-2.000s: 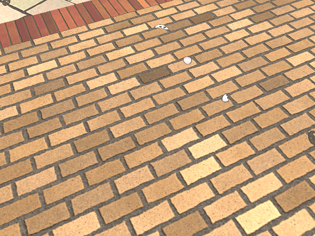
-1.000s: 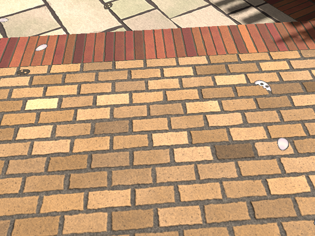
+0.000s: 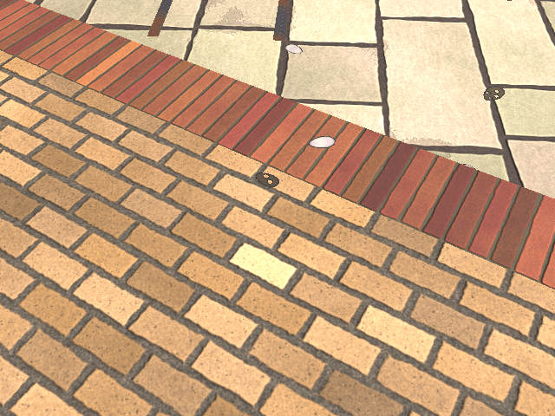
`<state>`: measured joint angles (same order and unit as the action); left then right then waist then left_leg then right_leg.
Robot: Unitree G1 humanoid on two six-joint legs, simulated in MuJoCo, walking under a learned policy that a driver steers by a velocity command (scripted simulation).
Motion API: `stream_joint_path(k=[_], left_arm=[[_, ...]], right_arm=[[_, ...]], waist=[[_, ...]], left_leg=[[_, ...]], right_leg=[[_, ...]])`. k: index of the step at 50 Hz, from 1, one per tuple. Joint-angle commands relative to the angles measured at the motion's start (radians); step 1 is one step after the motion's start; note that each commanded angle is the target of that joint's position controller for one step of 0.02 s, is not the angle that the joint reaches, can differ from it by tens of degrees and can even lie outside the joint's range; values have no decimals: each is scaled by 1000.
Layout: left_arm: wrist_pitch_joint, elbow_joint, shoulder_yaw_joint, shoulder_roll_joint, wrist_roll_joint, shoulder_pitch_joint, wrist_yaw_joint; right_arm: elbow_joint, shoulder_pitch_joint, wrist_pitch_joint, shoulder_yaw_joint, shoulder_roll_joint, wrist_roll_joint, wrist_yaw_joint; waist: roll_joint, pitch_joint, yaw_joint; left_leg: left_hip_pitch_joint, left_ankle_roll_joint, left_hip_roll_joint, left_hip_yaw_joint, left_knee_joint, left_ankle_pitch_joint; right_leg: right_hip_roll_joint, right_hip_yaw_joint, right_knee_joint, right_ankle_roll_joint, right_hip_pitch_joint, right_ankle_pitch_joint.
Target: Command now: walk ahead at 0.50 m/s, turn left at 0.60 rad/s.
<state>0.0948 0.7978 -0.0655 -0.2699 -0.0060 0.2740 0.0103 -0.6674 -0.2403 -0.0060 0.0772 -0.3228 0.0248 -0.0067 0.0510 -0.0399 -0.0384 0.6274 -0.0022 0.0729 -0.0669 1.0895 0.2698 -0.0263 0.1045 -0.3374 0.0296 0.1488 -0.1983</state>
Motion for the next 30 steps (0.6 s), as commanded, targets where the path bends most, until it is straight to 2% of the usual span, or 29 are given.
stream_joint_path(k=[1,5,7,9,11,12,13,14,15,16,17,18,19,20,21,23,25,27,30], left_arm=[[18,-56,-36,-152,1,-56,-4],[3,-34,-41,-179,9,-27,-11],[-8,-17,-45,-198,17,6,-13],[-21,-6,-52,-217,29,19,-13],[-34,-6,-61,-249,40,15,-18],[-42,-8,-65,-262,44,10,-22],[-48,-14,-60,-253,48,-4,-26],[-45,-27,-42,-210,23,13,-30],[-22,-93,8,-61,-18,100,-16],[15,-102,-1,-140,16,1,-4],[35,-134,-13,-189,51,-94,3],[46,-134,-7,-174,41,-104,-1],[47,-122,-11,-174,13,-102,-7],[39,-116,-16,-181,3,-83,-6],[27,-115,-18,-178,-1,-71,-4],[8,-113,-12,-151,-10,-73,-4],[-1,-136,-2,-123,-12,-141,-5],[0,-155,8,-99,-10,-223,-1],[9,-182,13,-95,4,-320,10]], right_arm=[[78,22,-13,4,-29,-2,10],[106,148,-28,-8,-6,-2,37],[128,202,-28,-11,-3,1,50],[148,228,-26,-6,-16,1,60],[152,191,-20,12,-51,-5,63],[138,113,-16,30,-83,-7,61],[96,-43,-12,58,-128,-4,53],[50,-219,-1,91,-201,1,34],[60,-171,-10,100,-314,12,26],[93,-200,-29,75,-231,4,32],[76,-169,-46,56,-175,-6,36],[74,-115,-54,48,-154,-4,36],[82,-47,-55,39,-127,-6,34],[96,-5,-55,29,-105,-19,30],[101,13,-56,27,-103,-23,26],[87,8,-61,29,-112,-16,16],[68,-17,-60,35,-134,-15,2],[51,-42,-54,36,-139,-11,-7],[21,-97,-48,40,-149,-5,-12]], waist=[[-123,7,15],[-108,-23,-32],[-104,-42,-47],[-109,-50,-39],[-138,-5,5],[-149,47,56],[-128,128,146],[-40,220,219],[235,299,78],[120,418,157],[67,270,168],[-1,185,123],[-30,131,80],[-11,111,45],[1,103,27],[-11,81,17],[-14,47,34],[3,28,65],[14,17,107]], left_leg=[[98,9,48,-34,-104,-133],[38,-4,28,42,-330,-297],[30,-18,20,67,-399,-293],[18,-43,3,90,-446,-231],[-81,-83,-56,143,-465,-123],[-191,-110,-96,168,-474,-82],[-414,-147,-137,177,-535,-137],[-731,-199,-64,22,-552,-137],[-1023,-382,199,-556,-639,46],[-1059,-416,256,-769,-778,185],[-964,-362,228,-622,-801,102],[-820,-328,184,-503,-799,-3],[-690,-303,145,-414,-805,-117],[-601,-295,117,-360,-826,-206],[-548,-299,107,-343,-846,-254],[-462,-308,89,-285,-864,-343],[-408,-292,58,-234,-872,-350],[-370,-255,16,-194,-864,-286],[-349,-222,10,-213,-848,-193]], right_leg=[[286,-160,196,159,-68,213],[264,-22,197,126,-94,270],[282,7,191,117,-139,284],[304,33,155,104,-200,379],[308,71,33,84,-246,703],[300,90,-96,73,-245,851],[272,121,-296,45,-168,869],[234,119,-594,3,73,588],[30,42,-944,-55,522,-359],[15,-185,-1052,-44,627,-403],[61,-190,-1028,-24,699,-298],[102,-188,-936,-15,658,-210],[129,-187,-851,-25,592,-162],[147,-195,-808,-32,524,-125],[147,-191,-778,-44,488,-108],[139,-168,-701,-77,462,-75],[120,-156,-574,-103,468,34],[90,-151,-409,-111,427,181],[43,-151,-253,-105,342,305]])
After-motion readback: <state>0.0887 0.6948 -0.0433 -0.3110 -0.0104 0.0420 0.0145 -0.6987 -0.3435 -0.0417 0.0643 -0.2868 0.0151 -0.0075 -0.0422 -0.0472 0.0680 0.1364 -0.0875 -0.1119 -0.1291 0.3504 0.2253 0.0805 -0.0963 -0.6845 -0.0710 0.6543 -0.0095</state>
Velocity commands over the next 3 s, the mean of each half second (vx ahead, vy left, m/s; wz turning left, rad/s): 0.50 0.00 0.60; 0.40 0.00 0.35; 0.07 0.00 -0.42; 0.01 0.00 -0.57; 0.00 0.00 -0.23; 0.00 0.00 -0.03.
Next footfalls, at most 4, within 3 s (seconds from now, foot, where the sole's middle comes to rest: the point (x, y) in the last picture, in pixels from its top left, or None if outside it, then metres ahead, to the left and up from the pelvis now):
0.28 left None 0.31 0.16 -0.78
0.76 right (281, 350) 0.64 0.06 -0.78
1.16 left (186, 360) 0.61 0.30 -0.78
1.56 right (288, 345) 0.65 0.04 -0.78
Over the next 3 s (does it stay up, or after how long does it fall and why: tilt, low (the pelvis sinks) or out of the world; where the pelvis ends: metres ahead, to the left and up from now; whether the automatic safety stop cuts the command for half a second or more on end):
stays up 0.60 0.12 0.00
